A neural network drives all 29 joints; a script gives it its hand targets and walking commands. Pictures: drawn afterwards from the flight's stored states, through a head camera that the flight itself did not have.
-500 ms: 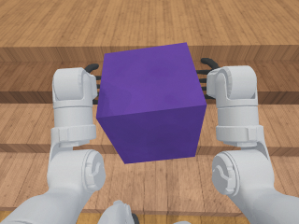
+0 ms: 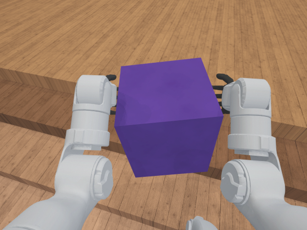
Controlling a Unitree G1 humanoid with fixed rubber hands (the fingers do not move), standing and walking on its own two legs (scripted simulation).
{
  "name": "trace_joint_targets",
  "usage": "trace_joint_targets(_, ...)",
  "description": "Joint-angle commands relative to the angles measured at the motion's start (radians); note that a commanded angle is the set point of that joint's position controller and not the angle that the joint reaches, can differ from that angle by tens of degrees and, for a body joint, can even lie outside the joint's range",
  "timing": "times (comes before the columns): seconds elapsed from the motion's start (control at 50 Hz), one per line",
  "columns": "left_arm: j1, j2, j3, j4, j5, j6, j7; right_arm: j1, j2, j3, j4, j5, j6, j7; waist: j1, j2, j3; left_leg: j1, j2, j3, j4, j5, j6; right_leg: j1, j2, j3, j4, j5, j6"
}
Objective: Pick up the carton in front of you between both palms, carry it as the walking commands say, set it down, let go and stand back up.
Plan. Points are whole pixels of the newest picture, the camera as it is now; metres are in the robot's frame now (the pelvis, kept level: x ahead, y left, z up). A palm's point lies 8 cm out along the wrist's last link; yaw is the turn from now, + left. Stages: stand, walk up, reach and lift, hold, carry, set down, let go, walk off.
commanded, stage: carry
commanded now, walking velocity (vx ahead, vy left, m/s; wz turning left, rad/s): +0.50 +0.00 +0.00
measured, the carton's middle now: (166, 121) +0.38 +0.03 +0.08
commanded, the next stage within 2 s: none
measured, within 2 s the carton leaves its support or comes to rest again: neither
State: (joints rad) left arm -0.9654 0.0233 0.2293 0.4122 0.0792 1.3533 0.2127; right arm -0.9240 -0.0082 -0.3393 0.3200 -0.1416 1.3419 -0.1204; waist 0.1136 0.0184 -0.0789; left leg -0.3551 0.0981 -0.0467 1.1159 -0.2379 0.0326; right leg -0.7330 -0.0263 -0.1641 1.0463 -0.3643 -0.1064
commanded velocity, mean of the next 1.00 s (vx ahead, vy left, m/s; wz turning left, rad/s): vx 0.40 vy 0.00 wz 0.00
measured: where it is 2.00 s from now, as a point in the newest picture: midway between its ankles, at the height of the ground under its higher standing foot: (167, 133)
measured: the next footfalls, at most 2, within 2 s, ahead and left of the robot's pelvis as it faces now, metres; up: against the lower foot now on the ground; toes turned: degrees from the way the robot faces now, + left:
left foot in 0.44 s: +0.50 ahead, +0.15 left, +0.12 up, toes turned +6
right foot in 0.96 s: +0.76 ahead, -0.08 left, +0.24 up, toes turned -5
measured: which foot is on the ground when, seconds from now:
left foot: up 0.00-0.42, down 0.44-1.00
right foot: down 0.00-0.48, up 0.50-0.94, down 0.96-1.00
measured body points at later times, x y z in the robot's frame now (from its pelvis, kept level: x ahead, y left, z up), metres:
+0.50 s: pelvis +0.30 +0.06 +0.11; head +0.31 +0.04 +0.56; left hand +0.71 +0.18 +0.28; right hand +0.68 -0.12 +0.28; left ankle +0.46 +0.14 -0.54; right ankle +0.12 -0.09 -0.59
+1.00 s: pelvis +0.58 +0.02 +0.22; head +0.57 +0.05 +0.67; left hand +0.97 +0.19 +0.41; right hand +0.96 -0.10 +0.41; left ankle +0.46 +0.14 -0.52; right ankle +0.72 -0.08 -0.39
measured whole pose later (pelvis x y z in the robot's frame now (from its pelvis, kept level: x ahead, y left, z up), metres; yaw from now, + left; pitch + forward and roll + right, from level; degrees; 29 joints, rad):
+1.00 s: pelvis +0.58 +0.02 +0.22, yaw -1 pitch +4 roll -3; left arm -1.02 0.05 0.25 0.39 0.09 1.39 0.21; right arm -0.94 0.02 -0.31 0.28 -0.14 1.39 -0.15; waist 0.03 0.00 -0.11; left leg -0.05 0.11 0.10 0.33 -0.25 0.01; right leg -0.93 -0.05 -0.18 1.24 -0.38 -0.13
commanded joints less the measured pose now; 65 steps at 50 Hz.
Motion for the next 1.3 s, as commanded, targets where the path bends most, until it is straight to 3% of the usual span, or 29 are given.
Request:
trace_joint_targets(0.0, -0.889, -1.223, -0.408, -0.235, -0.549, -0.058, -0.375, -0.749, 1.089, 0.413, -0.073, 0.387, -0.026, 0.217, -0.040, -0.130, -0.571, -0.448, -0.119, -0.072, 0.697, -0.008, 0.032, 0.792, -0.257, 0.731, -0.517, 0.455, -0.206)
trace_joint_targets(0.08, -0.932, -1.247, -0.436, -0.348, -0.578, -0.061, -0.370, -0.806, 1.116, 0.500, -0.212, 0.441, -0.026, 0.181, -0.068, -0.088, -0.438, -0.611, -0.051, -0.019, 0.635, -0.007, 0.079, 0.756, -0.225, 0.522, -0.594, 0.026, -0.111)
trace_joint_targets(0.14, -0.837, -1.187, -0.430, -0.360, -0.528, -0.043, -0.344, -0.732, 1.121, 0.569, -0.227, 0.466, -0.018, 0.171, -0.051, -0.070, -0.455, -0.697, -0.031, 0.045, 0.505, -0.054, 0.064, 0.872, -0.250, 0.456, -0.607, 0.230, -0.121)
trace_joint_targets(0.22, -0.743, -1.090, -0.426, -0.339, -0.471, -0.009, -0.325, -0.714, 1.107, 0.604, -0.209, 0.492, 0.008, 0.172, 0.012, -0.129, -0.402, -1.154, -0.012, 0.054, 0.887, -0.261, 0.079, 1.126, -0.334, 0.495, -0.665, 0.270, -0.188)
trace_joint_targets(0.3, -0.760, -1.039, -0.424, -0.297, -0.463, 0.015, -0.341, -0.752, 1.084, 0.601, -0.165, 0.500, 0.027, 0.173, -0.058, -0.108, -0.236, -1.040, 0.015, 0.157, 0.580, -0.226, 0.055, 0.867, -0.213, 0.281, -0.843, 0.154, -0.099)
trace_joint_targets(0.34, -0.751, -1.038, -0.402, -0.255, -0.460, 0.024, -0.348, -0.752, 1.084, 0.593, -0.132, 0.503, 0.035, 0.170, -0.085, -0.176, -0.233, -0.694, 0.007, 0.233, 0.277, -0.138, 0.068, 0.670, -0.161, 0.130, -0.973, 0.328, -0.101)
trace_joint_targets(0.4, -0.739, -1.045, -0.365, -0.199, -0.451, 0.034, -0.350, -0.733, 1.107, 0.556, -0.085, 0.514, 0.039, 0.172, -0.198, -0.298, -0.408, -0.187, -0.130, 0.340, -0.005, 0.074, 0.124, 0.682, -0.152, -0.006, -0.732, 1.424, -0.054)
trace_joint_targets(0.42, -0.741, -1.041, -0.356, -0.184, -0.433, 0.031, -0.349, -0.724, 1.121, 0.546, -0.071, 0.522, 0.036, 0.178, -0.270, -0.313, -0.495, -0.050, -0.150, 0.333, -0.114, 0.083, 0.112, 0.738, -0.162, -0.008, -0.531, 1.549, -0.016)
trace_joint_targets(0.44, -0.729, -1.040, -0.342, -0.172, -0.421, 0.026, -0.348, -0.732, 1.139, 0.535, -0.073, 0.532, 0.028, 0.188, -0.332, -0.213, -0.555, 0.144, -0.183, 0.293, -0.411, 0.154, 0.076, 0.721, -0.124, -0.022, -0.228, 1.441, 0.030)
trace_joint_targets(0.46, -0.727, -1.050, -0.329, -0.165, -0.393, 0.016, -0.345, -0.767, 1.158, 0.532, -0.075, 0.541, 0.019, 0.202, -0.293, -0.033, -0.604, 0.423, -0.102, 0.107, -0.537, 0.335, 0.081, 0.516, -0.049, 0.084, 0.000, 0.845, 0.068)
trace_joint_targets(0.48, -0.686, -1.056, -0.298, -0.141, -0.373, 0.006, -0.340, -0.757, 1.182, 0.548, -0.065, 0.572, 0.005, 0.217, -0.200, 0.277, -0.674, 0.644, 0.272, -0.518, -0.619, 0.681, 0.247, 0.123, 0.125, 0.162, 0.455, 0.055, 0.123)
trace_joint_targets(0.5, -0.701, -1.021, -0.291, -0.146, -0.349, 0.004, -0.331, -0.783, 1.227, 0.546, -0.072, 0.595, -0.007, 0.229, -0.231, 0.239, -0.770, 0.579, 0.225, -0.590, -0.574, 0.756, 0.308, 0.137, 0.115, 0.336, 0.700, 0.103, 0.079)
trace_joint_targets(0.54, -0.777, -1.071, -0.307, -0.234, -0.361, -0.005, -0.318, -0.881, 1.236, 0.553, -0.208, 0.619, -0.023, 0.244, -0.190, 0.091, -0.632, 0.458, 0.192, -0.487, -0.594, 0.249, 0.265, -0.029, 0.045, 0.280, 0.782, 0.131, 0.035)
trace_joint_targets(0.6, -0.867, -1.075, -0.360, -0.375, -0.394, -0.012, -0.290, -0.921, 1.263, 0.576, -0.287, 0.636, -0.020, 0.247, -0.161, 0.060, -0.494, 0.347, 0.156, -0.346, -0.659, -0.090, 0.215, -0.139, -0.017, 0.243, 0.723, 0.117, 0.002)
trace_joint_targets(0.66, -0.821, -1.071, -0.416, -0.384, -0.404, -0.007, -0.279, -0.855, 1.213, 0.580, -0.285, 0.596, -0.005, 0.232, -0.171, 0.029, -0.496, 0.414, 0.175, -0.272, -0.679, 0.016, 0.226, -0.237, -0.028, 0.165, 0.658, 0.051, -0.003)
trace_joint_targets(0.72, -0.785, -1.084, -0.463, -0.350, -0.433, 0.012, -0.286, -0.772, 1.139, 0.567, -0.259, 0.540, 0.012, 0.219, -0.213, 0.092, -0.477, 0.606, 0.238, -0.303, -0.716, 0.086, 0.278, -0.562, -0.043, 0.148, 0.964, -0.056, -0.013)
trace_joint_targets(0.76, -0.761, -1.086, -0.469, -0.298, -0.439, 0.023, -0.293, -0.756, 1.099, 0.562, -0.231, 0.514, 0.023, 0.218, -0.220, 0.054, -0.419, 0.683, 0.252, -0.291, -0.740, 0.054, 0.256, -0.744, -0.065, 0.174, 1.045, -0.118, -0.017)
trace_joint_targets(0.82, -0.760, -1.089, -0.454, -0.224, -0.451, 0.033, -0.304, -0.771, 1.060, 0.549, -0.194, 0.503, 0.032, 0.231, -0.172, 0.055, -0.295, 0.489, 0.146, -0.142, -0.830, -0.046, 0.179, -0.652, -0.087, 0.092, 0.799, -0.036, 0.011)
trace_joint_targets(0.9, -0.744, -1.121, -0.413, -0.110, -0.464, 0.034, -0.314, -0.748, 1.025, 0.472, -0.097, 0.473, 0.035, 0.246, -0.150, 0.222, -0.270, 0.310, 0.063, 0.124, -0.907, 0.498, 0.171, -0.226, -0.051, -0.041, 0.313, 0.063, 0.000)
trace_joint_targets(0.96, -0.732, -1.164, -0.368, -0.042, -0.481, 0.023, -0.326, -0.716, 1.028, 0.407, -0.025, 0.434, 0.026, 0.248, -0.055, 0.296, -0.389, 0.353, 0.091, 0.206, -0.694, 1.402, 0.103, 0.139, 0.063, -0.109, 0.020, 0.160, -0.036)
trace_joint_targets(0.98, -0.758, -1.179, -0.357, -0.043, -0.476, 0.011, -0.331, -0.756, 1.039, 0.395, -0.034, 0.431, 0.020, 0.247, -0.015, 0.191, -0.464, 0.436, 0.041, 0.231, -0.444, 1.543, 0.047, 0.295, 0.121, -0.122, -0.174, 0.273, -0.017)
trace_joint_targets(1.0, -0.766, -1.204, -0.355, -0.064, -0.489, 0.000, -0.339, -0.759, 1.033, 0.386, -0.050, 0.417, 0.010, 0.243, 0.024, 0.159, -0.548, 0.421, 0.024, 0.204, -0.244, 1.365, 0.011, 0.472, 0.116, -0.065, -0.423, 0.366, 0.010)
trace_joint_targets(1.02, -0.757, -1.225, -0.357, -0.067, -0.511, -0.013, -0.352, -0.776, 1.034, 0.388, -0.073, 0.405, 0.000, 0.239, -0.018, -0.023, -0.532, 0.097, -0.041, 0.138, -0.023, 0.359, -0.027, 0.776, -0.095, 0.252, -0.503, 1.011, -0.041)
trace_joint_targets(1.04, -0.756, -1.214, -0.342, -0.076, -0.510, -0.029, -0.355, -0.761, 1.059, 0.385, -0.059, 0.412, -0.005, 0.237, 0.004, -0.295, -0.652, -0.213, -0.209, 0.022, 0.410, -0.171, -0.083, 1.057, -0.323, 0.624, -0.425, 1.826, -0.227)
trace_joint_targets(1.06, -0.768, -1.219, -0.338, -0.112, -0.499, -0.041, -0.356, -0.791, 1.077, 0.406, -0.077, 0.416, -0.014, 0.230, 0.008, -0.240, -0.729, -0.226, -0.187, -0.113, 0.569, -0.104, -0.039, 1.000, -0.298, 0.619, -0.451, 1.599, -0.273)
trace_joint_targets(1.1, -0.841, -1.242, -0.353, -0.239, -0.518, -0.046, -0.352, -0.864, 1.092, 0.427, -0.178, 0.429, -0.018, 0.217, -0.028, -0.120, -0.612, -0.430, -0.140, -0.083, 0.626, -0.100, 0.013, 0.971, -0.257, 0.550, -0.458, 0.970, -0.194)
trace_joint_targets(1.14, -0.890, -1.256, -0.386, -0.328, -0.545, -0.040, -0.346, -0.875, 1.088, 0.455, -0.246, 0.446, -0.017, 0.198, -0.052, -0.101, -0.527, -0.499, -0.108, -0.062, 0.583, -0.106, 0.030, 0.924, -0.222, 0.456, -0.497, 0.656, -0.149)
trace_joint_targets(1.22, -0.856, -1.192, -0.430, -0.412, -0.514, -0.015, -0.323, -0.805, 1.073, 0.516, -0.304, 0.447, -0.006, 0.176, -0.076, -0.023, -0.508, -0.487, -0.058, 0.007, 0.290, -0.183, 0.018, 0.866, -0.244, 0.318, -0.531, 0.695, -0.133)
trace_joint_targets(1.28, -0.788, -1.141, -0.442, -0.375, -0.469, 0.018, -0.315, -0.760, 1.062, 0.558, -0.279, 0.448, 0.018, 0.171, -0.087, -0.146, -0.537, -0.194, -0.089, 0.113, -0.120, -0.034, 0.025, 0.682, -0.192, 0.120, -0.512, 0.948, -0.112)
